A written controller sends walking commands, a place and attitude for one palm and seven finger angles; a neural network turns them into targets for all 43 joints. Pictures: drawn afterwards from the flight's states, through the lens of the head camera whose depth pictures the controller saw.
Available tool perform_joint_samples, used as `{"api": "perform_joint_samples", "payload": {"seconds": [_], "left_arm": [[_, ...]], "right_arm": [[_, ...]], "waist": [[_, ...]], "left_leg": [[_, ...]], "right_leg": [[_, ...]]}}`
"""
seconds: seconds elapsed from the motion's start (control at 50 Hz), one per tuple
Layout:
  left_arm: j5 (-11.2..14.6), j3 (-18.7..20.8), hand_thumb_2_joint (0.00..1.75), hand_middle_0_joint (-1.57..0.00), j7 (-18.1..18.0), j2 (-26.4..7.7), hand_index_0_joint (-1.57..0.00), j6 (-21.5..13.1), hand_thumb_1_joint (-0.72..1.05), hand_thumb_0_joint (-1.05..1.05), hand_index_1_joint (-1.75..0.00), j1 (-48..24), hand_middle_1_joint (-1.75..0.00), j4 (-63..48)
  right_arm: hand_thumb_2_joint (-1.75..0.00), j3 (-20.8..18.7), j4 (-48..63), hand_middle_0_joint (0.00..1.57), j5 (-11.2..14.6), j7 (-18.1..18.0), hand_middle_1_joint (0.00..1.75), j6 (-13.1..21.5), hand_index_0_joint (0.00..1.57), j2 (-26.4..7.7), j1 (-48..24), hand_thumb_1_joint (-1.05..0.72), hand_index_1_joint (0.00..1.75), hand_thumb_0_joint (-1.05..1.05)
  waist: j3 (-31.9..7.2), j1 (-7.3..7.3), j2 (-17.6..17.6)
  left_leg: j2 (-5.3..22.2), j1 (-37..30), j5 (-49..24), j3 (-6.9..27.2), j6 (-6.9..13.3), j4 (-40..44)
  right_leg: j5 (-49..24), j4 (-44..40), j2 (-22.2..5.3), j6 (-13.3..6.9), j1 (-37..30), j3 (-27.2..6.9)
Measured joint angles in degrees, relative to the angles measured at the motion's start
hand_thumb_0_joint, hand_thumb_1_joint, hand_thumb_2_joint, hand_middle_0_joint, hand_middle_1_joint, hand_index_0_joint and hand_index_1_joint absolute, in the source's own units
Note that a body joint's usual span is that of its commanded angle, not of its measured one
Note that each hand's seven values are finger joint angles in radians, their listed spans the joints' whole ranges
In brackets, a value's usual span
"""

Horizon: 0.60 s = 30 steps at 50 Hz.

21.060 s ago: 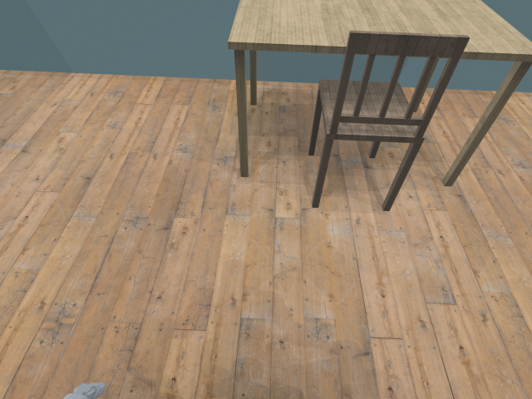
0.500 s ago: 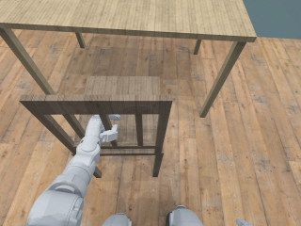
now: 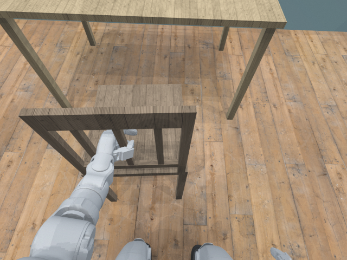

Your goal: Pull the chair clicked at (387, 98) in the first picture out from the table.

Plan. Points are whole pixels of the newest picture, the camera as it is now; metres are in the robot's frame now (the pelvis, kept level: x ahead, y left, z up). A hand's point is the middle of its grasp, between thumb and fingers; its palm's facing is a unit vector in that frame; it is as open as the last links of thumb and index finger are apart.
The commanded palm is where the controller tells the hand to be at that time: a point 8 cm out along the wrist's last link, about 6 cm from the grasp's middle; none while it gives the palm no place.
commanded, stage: step backward, pulling the chair out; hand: left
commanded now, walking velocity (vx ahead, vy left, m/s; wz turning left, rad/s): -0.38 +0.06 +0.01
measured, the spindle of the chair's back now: (125, 147) +0.40 +0.16 -0.09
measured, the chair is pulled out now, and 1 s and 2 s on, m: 0.37 0.66 0.69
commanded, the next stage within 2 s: stop walking, hand still on the chair in 0.48 s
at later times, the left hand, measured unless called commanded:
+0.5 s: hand (117, 198) +0.25 +0.15 -0.06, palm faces +0.04 -0.98 -0.19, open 5.3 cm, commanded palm +0.25 +0.20 -0.05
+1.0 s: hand out of the picture +0.08 +0.12 -0.05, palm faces -0.02 -0.99 -0.16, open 5.2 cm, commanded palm +0.06 +0.17 -0.04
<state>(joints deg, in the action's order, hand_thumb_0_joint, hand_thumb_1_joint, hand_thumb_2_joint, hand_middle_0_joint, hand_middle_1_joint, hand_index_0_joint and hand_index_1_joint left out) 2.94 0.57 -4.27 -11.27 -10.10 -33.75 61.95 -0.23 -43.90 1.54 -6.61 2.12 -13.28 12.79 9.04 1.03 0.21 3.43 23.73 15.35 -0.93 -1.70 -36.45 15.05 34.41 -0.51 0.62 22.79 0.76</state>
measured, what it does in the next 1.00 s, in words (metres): walks backwards: left foot, then right foot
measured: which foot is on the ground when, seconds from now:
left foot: down 0.00-0.06, up 0.08-0.18, down 0.20-0.52, up 0.54-0.72, down 0.74-1.00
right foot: down 0.00-0.24, up 0.26-0.46, down 0.48-1.00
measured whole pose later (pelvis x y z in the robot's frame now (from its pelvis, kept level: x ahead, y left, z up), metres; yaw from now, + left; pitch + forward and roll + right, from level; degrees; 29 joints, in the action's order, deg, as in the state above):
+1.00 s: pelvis -0.20 -0.01 +0.01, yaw -1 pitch -3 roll +0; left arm 2.3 -3.1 -4.4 -6.9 -6.3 -9.9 45.8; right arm 1.5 -41.1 1.4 -5.5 0.7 -11.0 14.4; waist 4.3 0.5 -0.9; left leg 1.6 10.5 17.8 -0.7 -0.8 -30.8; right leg 10.0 29.2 -1.5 0.8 16.8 0.3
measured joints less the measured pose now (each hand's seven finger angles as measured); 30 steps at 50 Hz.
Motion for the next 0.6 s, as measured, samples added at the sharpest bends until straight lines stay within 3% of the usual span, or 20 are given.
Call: {"api": "perform_joint_samples", "payload": {"seconds": [0.06, 0.12, 0.16, 0.2, 0.22, 0.26, 0.3, 0.34, 0.4, 0.46, 0.5, 0.54, 0.6], "left_arm": [[0.4, 1.7, 0.81, -0.34, -0.1, -0.7, -0.50, -1.2, 0.69, 0.05, -1.45, -0.1, -1.25, 1.3], [0.3, 2.7, 0.81, -0.34, -0.4, -0.6, -0.50, -1.1, 0.69, 0.05, -1.45, -0.1, -1.24, 2.3], [0.1, 2.9, 0.81, -0.34, -0.5, 0.1, -0.50, -0.7, 0.69, 0.06, -1.45, -0.2, -1.23, 2.7], [-0.4, 2.5, 0.80, -0.33, -0.5, 0.7, -0.50, -0.1, 0.69, 0.06, -1.45, -0.4, -1.24, 2.7], [-0.6, 2.0, 0.80, -0.33, -0.5, 0.8, -0.50, 0.1, 0.69, 0.05, -1.45, -0.7, -1.25, 2.7], [-0.6, 1.0, 0.80, -0.32, -0.3, 0.4, -0.50, 0.4, 0.70, 0.05, -1.45, -0.9, -1.26, 2.3], [-0.1, 0.6, 0.80, -0.32, 0.0, 0.1, -0.50, 0.6, 0.70, 0.05, -1.45, -0.3, -1.26, 1.7], [0.2, 0.8, 0.80, -0.32, 0.1, -0.1, -0.50, 0.2, 0.70, 0.06, -1.45, 0.0, -1.26, 2.1], [0.3, 1.6, 0.81, -0.33, 0.3, -1.0, -0.50, -0.6, 0.70, 0.06, -1.45, 0.0, -1.26, 3.3], [0.5, 2.8, 0.82, -0.34, 0.9, -2.1, -0.50, -1.3, 0.69, 0.06, -1.45, 0.0, -1.25, 4.4], [0.7, 3.9, 0.82, -0.36, 1.2, -2.7, -0.50, -1.5, 0.68, 0.06, -1.45, 0.0, -1.24, 4.4], [1.1, 5.3, 0.81, -0.37, 1.4, -2.5, -0.50, -2.1, 0.68, 0.06, -1.45, 0.4, -1.23, 4.3], [1.0, 6.0, 0.80, -0.37, 0.8, -2.1, -0.50, -1.7, 0.68, 0.06, -1.45, 1.7, -1.22, 3.8]], "right_arm": [[-0.90, 0.5, -0.9, 0.21, 0.4, 0.3, 0.30, 0.2, 0.20, 0.8, -1.6, -0.91, 0.30, 0.01], [-0.90, 0.4, -1.6, 0.21, 0.8, -0.1, 0.30, 0.4, 0.20, 0.4, -2.2, -0.91, 0.30, 0.01], [-0.90, 0.6, -2.2, 0.21, 0.7, -0.4, 0.30, 0.7, 0.20, -0.5, -2.2, -0.91, 0.30, 0.01], [-0.90, 0.8, -2.6, 0.21, 0.6, -0.8, 0.30, 0.9, 0.20, -1.5, -1.7, -0.91, 0.30, 0.01], [-0.90, 0.7, -2.8, 0.21, 0.6, -1.0, 0.30, 1.0, 0.20, -1.8, -1.5, -0.91, 0.30, 0.01], [-0.90, 0.4, -2.5, 0.21, 0.6, -1.1, 0.30, 0.8, 0.20, -1.6, -1.2, -0.91, 0.30, 0.01], [-0.90, 0.1, -1.6, 0.21, 0.0, -1.0, 0.30, 0.7, 0.20, -1.3, -0.6, -0.91, 0.30, 0.01], [-0.90, -0.1, -1.4, 0.21, -0.5, -0.5, 0.30, 1.1, 0.20, -0.5, -0.2, -0.91, 0.30, 0.01], [-0.90, 0.3, -1.7, 0.21, -0.8, 0.7, 0.30, 1.7, 0.20, 1.1, 0.1, -0.91, 0.30, 0.01], [-0.90, 0.8, -1.7, 0.21, -0.8, 1.5, 0.30, 2.1, 0.20, 2.2, 0.4, -0.91, 0.30, 0.01], [-0.90, 1.1, -1.9, 0.21, -0.5, 1.6, 0.30, 2.3, 0.20, 2.0, 0.0, -0.91, 0.30, 0.01], [-0.90, 1.0, -2.4, 0.21, 0.2, 1.6, 0.30, 2.1, 0.20, 1.2, -1.2, -0.91, 0.30, 0.01], [-0.90, 0.5, -3.0, 0.21, 1.0, 1.1, 0.30, 1.6, 0.20, 0.3, -1.5, -0.91, 0.30, 0.01]], "waist": [[0.9, 0.96, -1.7], [0.1, 2.35, -1.7], [-0.6, 2.92, -1.3], [-1.5, 3.29, -1.3], [-1.6, 3.47, -0.8], [-1.1, 2.32, 1.0], [-0.8, 1.57, 0.9], [-0.4, 1.20, 0.0], [0.1, 0.28, -0.1], [-0.1, -0.26, -0.5], [0.3, -0.44, -1.8], [1.9, 0.57, -4.4], [1.1, 1.15, -2.7]], "left_leg": [[1.5, 1.1, -1.5, 0.5, -0.9, -0.5], [-0.9, 3.0, 8.3, 2.4, -1.0, -7.3], [-2.3, 2.0, 10.8, 2.9, -0.9, -8.3], [-2.4, -1.3, 8.3, 2.4, -0.6, -2.5], [-2.7, -1.8, 2.7, 1.9, 0.1, 0.4], [-3.5, -1.8, -0.4, 0.5, 1.4, 1.2], [-2.8, -1.5, -0.3, -0.1, 1.9, 1.3], [-1.7, -1.3, -0.9, 0.3, 1.8, 1.8], [-0.1, -1.4, -3.0, 0.4, 1.1, 3.4], [1.1, 0.2, -4.4, 0.4, 0.0, 3.2], [2.5, 2.0, -4.6, 0.8, -0.9, 1.6], [3.8, 2.9, -3.8, 2.4, -1.0, 0.1], [-0.6, 4.9, 7.8, 3.6, -1.0, -10.4]], "right_leg": [[-2.9, -1.3, 1.5, -0.7, 0.5, 0.5], [-4.3, -1.3, 0.5, -0.6, 2.2, 0.3], [-5.4, -1.9, -0.5, -0.1, 3.1, 0.0], [-6.6, -2.3, -1.3, 0.6, 4.0, 0.1], [-7.0, -2.3, -1.9, 1.0, 4.6, 0.1], [-6.2, -1.3, -2.6, 1.3, 5.4, -1.1], [1.9, 5.7, -1.7, 0.8, 6.7, -1.2], [7.2, 10.9, -0.3, 0.3, 5.9, -0.9], [9.6, 9.8, 0.8, 0.3, 1.8, -0.6], [8.6, 4.0, 0.9, 0.1, -3.0, -0.9], [2.2, -1.8, 1.5, -0.1, -5.4, -0.7], [-0.9, -3.1, 3.3, -0.5, -5.6, 0.5], [-1.0, -2.2, 1.6, -1.0, -3.4, -0.6]]}}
